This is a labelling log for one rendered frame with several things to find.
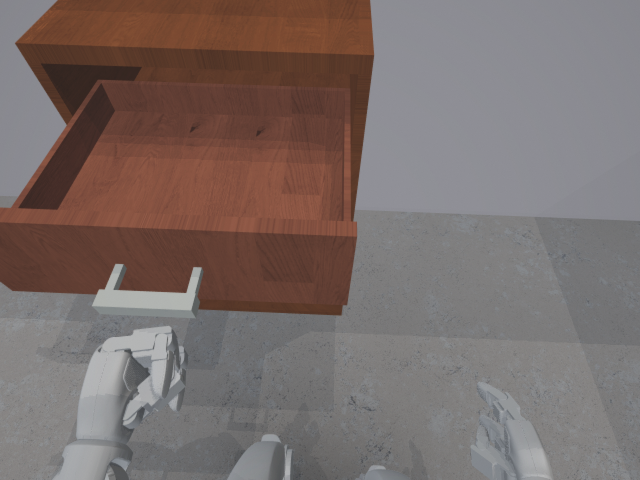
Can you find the drawer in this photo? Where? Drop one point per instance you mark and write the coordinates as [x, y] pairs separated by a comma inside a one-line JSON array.
[[250, 182]]

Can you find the cabinet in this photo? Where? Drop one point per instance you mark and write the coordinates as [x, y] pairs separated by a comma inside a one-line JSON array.
[[303, 43]]

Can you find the left robot shin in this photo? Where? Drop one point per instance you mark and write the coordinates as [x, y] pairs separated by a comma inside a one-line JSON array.
[[270, 437]]

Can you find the robot left hand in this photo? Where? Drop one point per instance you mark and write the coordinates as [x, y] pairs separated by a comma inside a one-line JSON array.
[[149, 361]]

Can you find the robot right hand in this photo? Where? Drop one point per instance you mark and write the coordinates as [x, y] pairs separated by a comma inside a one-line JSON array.
[[519, 452]]

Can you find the handle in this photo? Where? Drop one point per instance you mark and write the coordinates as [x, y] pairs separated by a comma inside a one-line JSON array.
[[113, 301]]

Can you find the left robot forearm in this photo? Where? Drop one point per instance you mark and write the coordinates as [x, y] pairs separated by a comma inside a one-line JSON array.
[[95, 460]]

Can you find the robot left thigh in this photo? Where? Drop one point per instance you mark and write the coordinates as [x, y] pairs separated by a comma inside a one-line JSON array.
[[265, 460]]

